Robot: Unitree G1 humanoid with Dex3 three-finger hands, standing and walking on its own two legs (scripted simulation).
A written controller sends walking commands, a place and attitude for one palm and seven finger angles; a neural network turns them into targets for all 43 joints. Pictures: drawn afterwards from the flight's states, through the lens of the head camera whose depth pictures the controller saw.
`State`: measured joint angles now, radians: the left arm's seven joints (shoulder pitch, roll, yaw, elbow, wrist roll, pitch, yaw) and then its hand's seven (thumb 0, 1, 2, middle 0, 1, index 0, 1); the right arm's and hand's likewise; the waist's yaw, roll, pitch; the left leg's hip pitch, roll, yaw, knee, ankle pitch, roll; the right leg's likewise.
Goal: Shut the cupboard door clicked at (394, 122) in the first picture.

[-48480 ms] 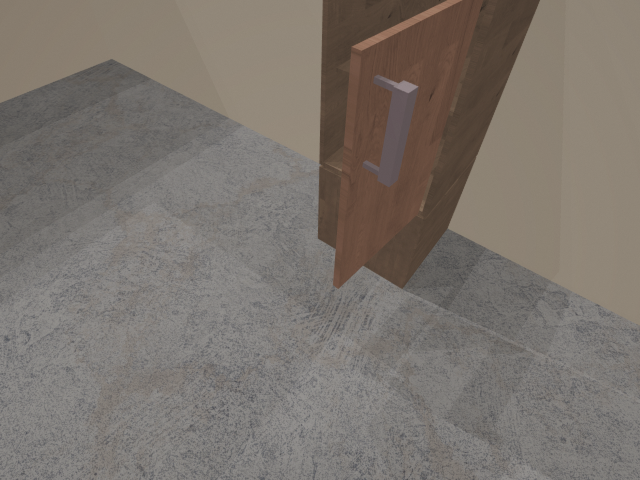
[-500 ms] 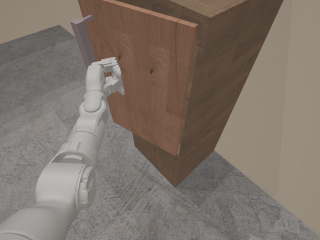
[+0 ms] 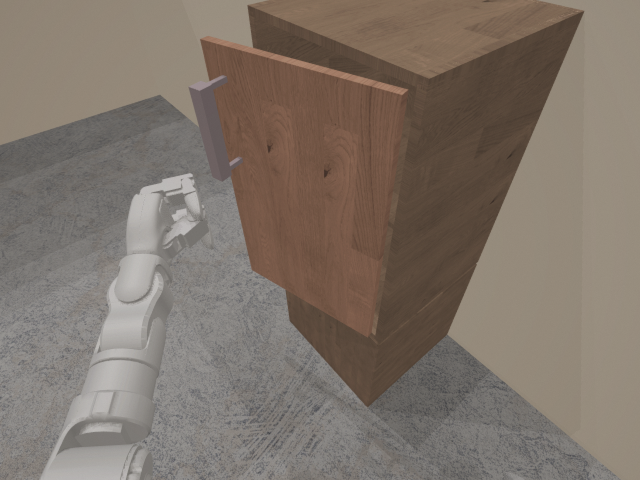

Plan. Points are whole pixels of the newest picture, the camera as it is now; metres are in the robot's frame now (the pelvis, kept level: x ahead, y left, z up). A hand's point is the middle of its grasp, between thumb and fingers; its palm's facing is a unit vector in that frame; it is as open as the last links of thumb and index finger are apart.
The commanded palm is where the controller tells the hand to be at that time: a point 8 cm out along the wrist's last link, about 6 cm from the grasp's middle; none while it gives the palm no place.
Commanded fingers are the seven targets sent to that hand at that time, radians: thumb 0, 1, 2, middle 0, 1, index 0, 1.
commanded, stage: draw the hand back to the body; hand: left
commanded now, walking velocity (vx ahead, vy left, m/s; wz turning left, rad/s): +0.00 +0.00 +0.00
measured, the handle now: (221, 129) +0.67 +0.19 +0.12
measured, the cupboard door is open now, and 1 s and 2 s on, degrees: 15 15 15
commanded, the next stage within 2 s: step back with the hand held close in 1.14 s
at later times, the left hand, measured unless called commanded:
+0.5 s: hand (93, 302) +0.26 +0.23 +0.17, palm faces +0.35 -0.90 -0.28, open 4.2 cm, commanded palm +0.21 +0.27 +0.17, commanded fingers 0.00 0.90 0.90 -0.53 -0.66 -0.53 -0.66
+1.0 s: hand (14, 364) +0.19 +0.27 +0.16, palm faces +0.51 -0.77 -0.38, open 7.3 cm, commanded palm +0.14 +0.31 +0.19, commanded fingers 0.00 0.90 0.90 -0.20 -0.30 -0.20 -0.30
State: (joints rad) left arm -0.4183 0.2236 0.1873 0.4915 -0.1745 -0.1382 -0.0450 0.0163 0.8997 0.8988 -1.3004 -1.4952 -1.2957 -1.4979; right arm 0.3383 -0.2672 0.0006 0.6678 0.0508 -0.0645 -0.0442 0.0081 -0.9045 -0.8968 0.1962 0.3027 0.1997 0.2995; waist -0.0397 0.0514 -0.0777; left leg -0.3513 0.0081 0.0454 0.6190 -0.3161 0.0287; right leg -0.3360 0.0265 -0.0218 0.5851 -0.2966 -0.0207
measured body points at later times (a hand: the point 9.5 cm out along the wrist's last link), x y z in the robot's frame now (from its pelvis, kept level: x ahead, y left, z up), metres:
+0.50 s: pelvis +0.01 +0.00 +0.02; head -0.01 -0.02 +0.46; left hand +0.23 +0.28 +0.18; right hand +0.21 -0.19 -0.07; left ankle +0.00 +0.10 -0.73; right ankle +0.00 -0.11 -0.73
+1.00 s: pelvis +0.02 +0.00 +0.02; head -0.01 -0.03 +0.46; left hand +0.16 +0.31 +0.18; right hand +0.22 -0.22 -0.07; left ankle +0.00 +0.10 -0.73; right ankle +0.00 -0.11 -0.73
